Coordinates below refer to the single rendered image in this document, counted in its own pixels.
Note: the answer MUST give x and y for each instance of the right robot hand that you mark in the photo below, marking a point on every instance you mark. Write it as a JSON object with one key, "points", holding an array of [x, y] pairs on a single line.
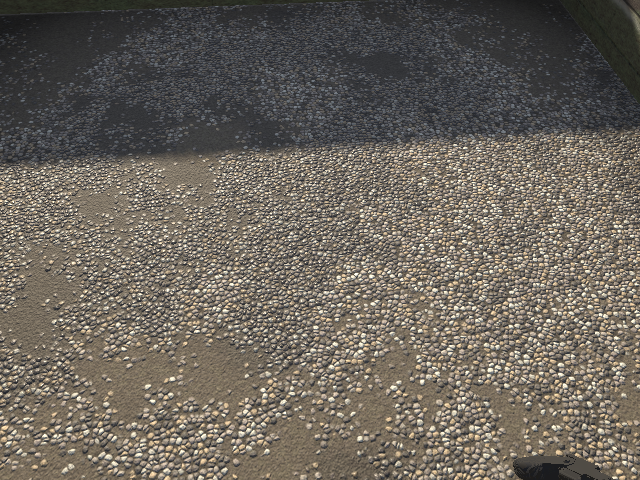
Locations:
{"points": [[570, 467]]}

